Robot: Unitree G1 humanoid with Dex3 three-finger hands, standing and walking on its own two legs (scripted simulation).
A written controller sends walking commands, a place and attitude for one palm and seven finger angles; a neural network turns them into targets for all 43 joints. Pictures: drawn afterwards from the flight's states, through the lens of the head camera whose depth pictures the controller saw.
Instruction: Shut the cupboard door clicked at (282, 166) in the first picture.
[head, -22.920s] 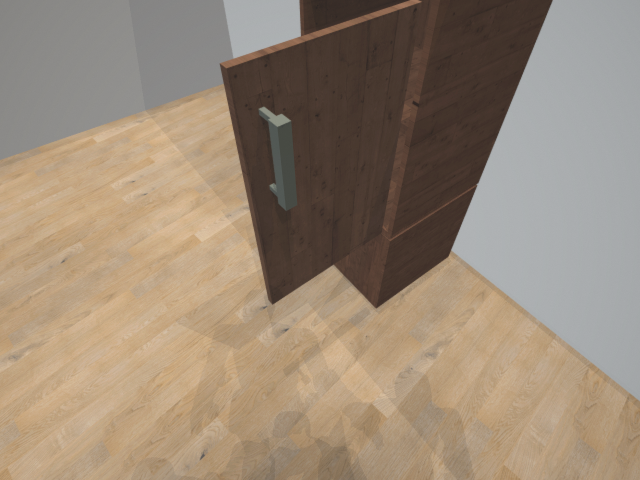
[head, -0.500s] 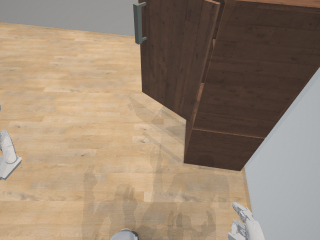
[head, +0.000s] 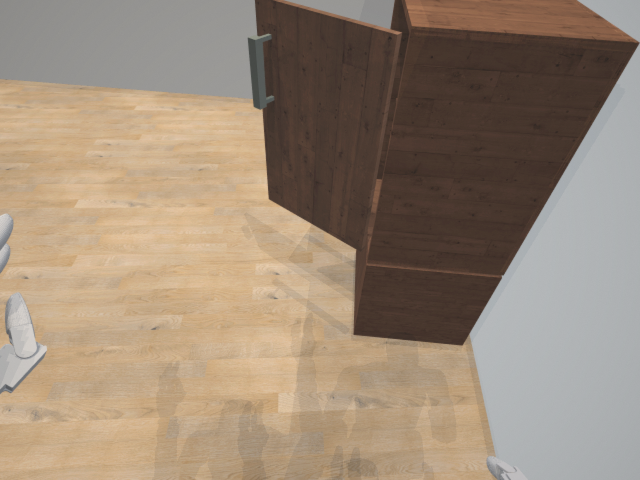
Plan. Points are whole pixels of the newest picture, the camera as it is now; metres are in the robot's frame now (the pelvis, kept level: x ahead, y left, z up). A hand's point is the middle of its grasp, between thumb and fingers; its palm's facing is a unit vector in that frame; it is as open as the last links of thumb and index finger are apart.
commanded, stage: stop stepping back and stand still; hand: left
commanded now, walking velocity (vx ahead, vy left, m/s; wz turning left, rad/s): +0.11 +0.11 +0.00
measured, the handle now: (263, 71) +0.99 +0.21 +0.09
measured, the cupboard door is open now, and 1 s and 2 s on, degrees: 57 57 57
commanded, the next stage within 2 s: let the arm hang, fingers relaxed in 0.34 s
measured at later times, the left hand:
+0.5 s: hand (78, 329) +0.24 +0.28 +0.11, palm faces +0.29 -0.81 -0.51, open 7.4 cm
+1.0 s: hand out of the picture -0.03 +0.22 -0.17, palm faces +0.02 -0.97 -0.24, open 7.2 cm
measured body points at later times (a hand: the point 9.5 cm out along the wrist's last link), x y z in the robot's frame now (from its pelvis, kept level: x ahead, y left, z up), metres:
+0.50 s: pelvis +0.02 +0.02 +0.00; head +0.03 +0.01 +0.45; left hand +0.22 +0.32 +0.14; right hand +0.19 -0.21 -0.10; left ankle +0.05 +0.13 -0.74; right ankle -0.04 -0.11 -0.73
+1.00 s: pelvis +0.00 +0.02 +0.00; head +0.01 +0.02 +0.45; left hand -0.03 +0.27 -0.15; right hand +0.01 -0.23 -0.15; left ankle +0.05 +0.13 -0.74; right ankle -0.04 -0.11 -0.74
